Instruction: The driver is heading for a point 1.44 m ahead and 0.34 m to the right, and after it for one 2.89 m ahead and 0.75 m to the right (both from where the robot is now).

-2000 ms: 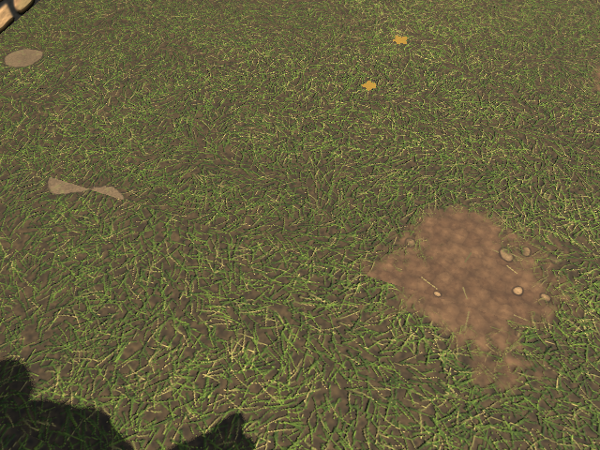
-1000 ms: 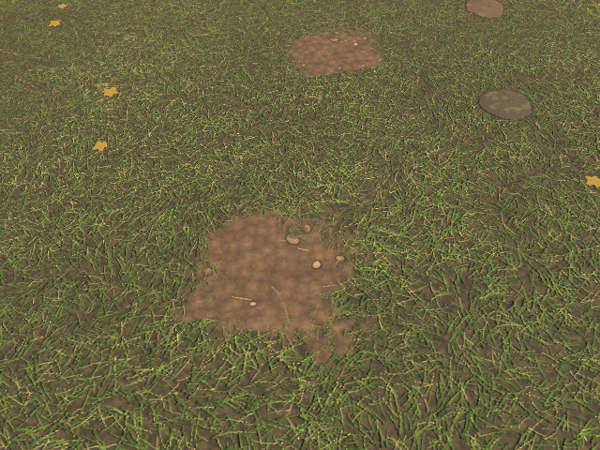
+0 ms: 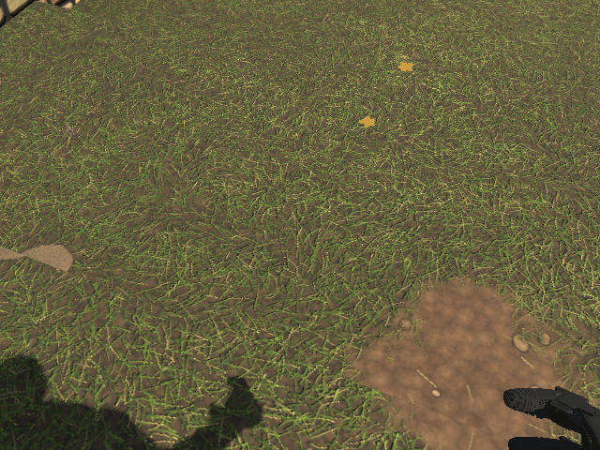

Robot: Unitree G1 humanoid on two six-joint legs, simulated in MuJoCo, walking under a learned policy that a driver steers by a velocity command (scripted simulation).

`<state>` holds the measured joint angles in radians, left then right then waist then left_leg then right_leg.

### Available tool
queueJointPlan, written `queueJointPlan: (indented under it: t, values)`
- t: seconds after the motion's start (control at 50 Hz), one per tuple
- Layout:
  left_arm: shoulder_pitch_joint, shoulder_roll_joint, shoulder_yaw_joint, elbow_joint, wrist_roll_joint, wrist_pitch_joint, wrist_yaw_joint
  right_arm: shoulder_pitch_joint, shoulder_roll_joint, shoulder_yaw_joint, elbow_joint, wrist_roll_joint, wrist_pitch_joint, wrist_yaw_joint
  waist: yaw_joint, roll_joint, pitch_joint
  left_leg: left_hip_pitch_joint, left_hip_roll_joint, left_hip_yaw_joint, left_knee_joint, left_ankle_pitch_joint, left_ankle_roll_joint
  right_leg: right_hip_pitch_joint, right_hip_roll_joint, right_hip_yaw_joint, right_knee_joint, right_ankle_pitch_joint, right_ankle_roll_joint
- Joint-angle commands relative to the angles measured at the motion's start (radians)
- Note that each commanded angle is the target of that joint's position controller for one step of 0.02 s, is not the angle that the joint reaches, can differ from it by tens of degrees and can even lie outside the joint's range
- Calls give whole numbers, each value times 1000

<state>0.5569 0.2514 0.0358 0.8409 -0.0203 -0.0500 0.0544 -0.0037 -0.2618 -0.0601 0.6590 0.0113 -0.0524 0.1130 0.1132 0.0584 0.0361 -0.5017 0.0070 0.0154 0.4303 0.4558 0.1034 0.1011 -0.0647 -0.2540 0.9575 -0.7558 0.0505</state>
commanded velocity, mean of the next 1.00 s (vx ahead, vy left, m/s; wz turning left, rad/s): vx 0.50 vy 0.00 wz -0.25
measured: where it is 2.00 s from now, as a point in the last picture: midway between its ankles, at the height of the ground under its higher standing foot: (409, 249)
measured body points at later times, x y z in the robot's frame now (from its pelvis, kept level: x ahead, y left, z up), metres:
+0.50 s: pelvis +0.31 -0.04 -0.08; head +0.34 -0.06 +0.37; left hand +0.48 +0.22 -0.16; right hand +0.37 -0.32 -0.22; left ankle +0.14 +0.08 -0.73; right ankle +0.41 -0.12 -0.79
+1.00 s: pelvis +0.60 -0.04 -0.07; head +0.59 -0.08 +0.38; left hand +0.66 +0.24 -0.17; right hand +0.76 -0.36 -0.13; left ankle +0.84 +0.06 -0.76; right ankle +0.41 -0.12 -0.79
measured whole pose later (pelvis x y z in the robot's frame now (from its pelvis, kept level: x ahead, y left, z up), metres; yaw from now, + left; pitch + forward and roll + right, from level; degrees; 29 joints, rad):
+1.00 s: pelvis +0.60 -0.04 -0.07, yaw -20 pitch +3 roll +2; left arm 0.53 0.26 0.05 0.78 -0.03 -0.04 0.06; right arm 0.00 -0.31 -0.07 0.69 -0.02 -0.13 0.07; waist 0.09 0.04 -0.05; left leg -0.67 0.00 -0.15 0.61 0.33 0.03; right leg -0.06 0.11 0.33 0.59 -0.55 -0.07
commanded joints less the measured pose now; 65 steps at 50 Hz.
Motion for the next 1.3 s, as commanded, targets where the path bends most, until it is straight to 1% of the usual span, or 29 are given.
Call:
queueJointPlan:
  t: [0.02,0.04,0.06,0.08,0.1,0.12,0.2,0.26,0.36,0.4,0.44,0.46,0.48,0.52,0.56,0.7,0.76,0.86,0.92,1.04,1.1,1.14,1.16,1.18,1.2,1.22,1.24,1.28,1.3]
  values:
    - [-98,150,40,-43,-12,-18,-23,462,-157,-67,149,-13,14,-45,-293,103,-68,685,76,-67,-171,220,126,-494,14,64,821,306,-19]
    - [6,61,17,-98,22,-47,-42,497,-283,-70,147,-42,7,-66,-191,288,-239,1159,208,-226,348,778,204,-965,40,222,1087,-151,-6]
    - [-13,156,6,-147,-12,-76,-66,581,-229,-67,115,-25,9,-67,-284,139,-461,1286,341,-404,320,635,362,-1056,20,408,938,-21,-9]
    - [-51,165,11,-155,-26,-85,-70,539,-234,-73,125,-8,23,-70,-248,14,-477,1220,335,-471,191,229,371,-1083,-29,401,833,27,-12]
    - [-90,166,16,-165,-34,-97,-64,438,-214,-62,95,5,17,-80,-177,-93,-445,1037,335,-505,84,-195,325,-1062,-73,422,620,239,-47]
    - [-137,157,27,-162,-31,-76,-42,282,-192,-48,64,9,16,-89,-107,-123,-283,738,347,-545,-15,-292,314,-1015,-75,366,535,356,-15]
    - [-145,88,18,-146,11,-20,-25,172,-126,-21,100,-15,-27,-92,-41,-61,-56,124,258,-345,-105,-178,241,-690,-137,375,148,464,56]
    - [-260,56,7,-170,9,-25,-40,222,-125,-21,143,-11,-40,-115,-110,27,-75,180,152,-156,-112,-182,156,-616,-84,321,-113,738,-6]
    - [-410,71,21,-248,6,-24,-78,306,-147,-26,203,3,-20,-112,-165,-20,-3,367,189,-95,-89,-191,90,-666,2,268,-249,737,-104]
    - [-351,83,32,-248,5,-14,-86,287,-166,-33,209,-3,-3,-115,-125,1,-12,403,207,-60,-14,-30,69,-603,37,241,-216,637,-141]
    - [-76,156,77,-180,8,-9,-91,198,-170,-31,184,2,12,-129,30,-30,-109,345,146,13,282,142,14,-292,110,206,-291,670,-182]
    - [11,245,103,-176,-7,-3,-82,242,-146,-24,172,-20,11,-134,41,-217,-161,188,49,75,645,-232,-43,-113,-27,464,-401,734,-245]
    - [-40,276,90,-197,-3,-12,-95,386,-35,9,161,-20,-13,-106,-87,-431,-277,-120,-125,-41,942,-1014,-76,105,-214,1011,-571,496,-422]
    - [-103,166,66,-227,9,-15,-94,216,-166,-19,130,28,-42,-86,-32,-224,-109,-282,-41,-129,949,-912,-40,-11,-200,953,-669,327,-369]
    - [-209,168,62,-266,19,-16,-90,161,-152,-19,109,-9,-41,-106,-85,-71,-45,-195,23,-125,808,-801,-48,-210,-145,799,-680,545,-338]
    - [-156,176,65,-229,2,-5,-40,82,-79,-9,59,-45,-14,-120,-98,-113,-83,-121,35,-105,420,-563,-132,-252,-54,615,-691,928,-316]
    - [-146,173,66,-228,11,4,-35,126,-122,-25,80,-20,-26,-92,-105,-98,-133,-148,39,-123,506,-421,-116,-216,-61,638,-609,977,-315]
    - [75,149,61,-119,-4,-12,-11,-119,-157,-47,-18,-1,-80,-64,-14,-173,-3,-600,58,-222,368,-501,-73,130,-115,824,-567,729,-319]
    - [-15,155,56,-116,-5,-2,21,-195,-66,-11,-61,-47,-103,-47,-11,-147,44,-256,-6,-137,188,-123,-76,-269,-18,719,-543,560,-276]
    - [-52,131,58,-99,-25,15,25,-112,-78,-10,-81,-14,-97,-30,-24,-168,33,32,-13,-178,54,-54,-87,-359,50,750,-335,458,-194]
    - [-57,96,54,-87,-34,35,32,60,-111,-34,-23,-8,-94,-58,-64,-135,-40,187,71,-205,-166,86,-112,-198,122,707,-15,505,-143]
    - [-99,86,42,-79,-7,39,6,437,-149,-59,110,1,-85,-69,-222,-65,-155,648,161,-185,-196,237,-115,-406,181,565,465,347,-66]
    - [-59,-14,16,-66,9,25,-15,595,-139,-43,158,-10,-81,-59,-261,47,-235,957,242,-237,81,355,-118,-724,241,560,792,-130,-49]
    - [213,-54,8,-58,-35,6,-36,572,-217,-54,194,-29,-82,-51,-99,448,-311,1171,322,-348,335,759,-91,-1018,212,576,1029,-103,-32]
    - [265,14,5,-39,-49,-10,-43,535,-201,-56,164,-25,-53,-49,-107,450,-377,1144,359,-394,309,643,-54,-1116,125,541,1079,-44,-13]
    - [174,54,7,-88,-67,-17,-32,512,-255,-78,187,-16,-31,-52,-106,309,-388,1002,448,-577,133,13,98,-1159,104,444,1134,67,0]
    - [39,101,20,-108,-67,-8,-10,414,-203,-64,158,-27,-31,-66,-99,62,-324,777,460,-630,-27,-437,150,-1109,26,401,1011,275,-20]
    - [-174,109,26,-168,-29,24,7,292,-114,-17,163,-28,-57,-74,-100,-50,-95,403,414,-547,-74,-262,148,-1032,-17,415,926,337,-61]
    - [-201,103,39,-161,-16,24,2,277,-42,2,189,-12,-68,-76,-69,-33,-28,315,298,-405,-61,-282,54,-1000,-36,498,676,456,-102]
Velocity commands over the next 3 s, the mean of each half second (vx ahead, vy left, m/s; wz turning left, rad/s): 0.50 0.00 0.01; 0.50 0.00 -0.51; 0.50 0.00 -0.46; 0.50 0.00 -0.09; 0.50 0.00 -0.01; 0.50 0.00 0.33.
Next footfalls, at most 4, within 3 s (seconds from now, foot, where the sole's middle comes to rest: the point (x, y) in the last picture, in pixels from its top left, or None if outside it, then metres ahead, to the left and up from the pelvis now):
0.02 left None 0.16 0.08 -0.82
0.44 right None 0.45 -0.12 -0.82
1.14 left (334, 318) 0.88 0.05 -0.99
1.66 right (439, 278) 1.05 -0.26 -0.99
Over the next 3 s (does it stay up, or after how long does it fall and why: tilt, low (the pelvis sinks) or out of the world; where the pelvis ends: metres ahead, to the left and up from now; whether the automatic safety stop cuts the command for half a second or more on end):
stays up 1.54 -0.50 -0.39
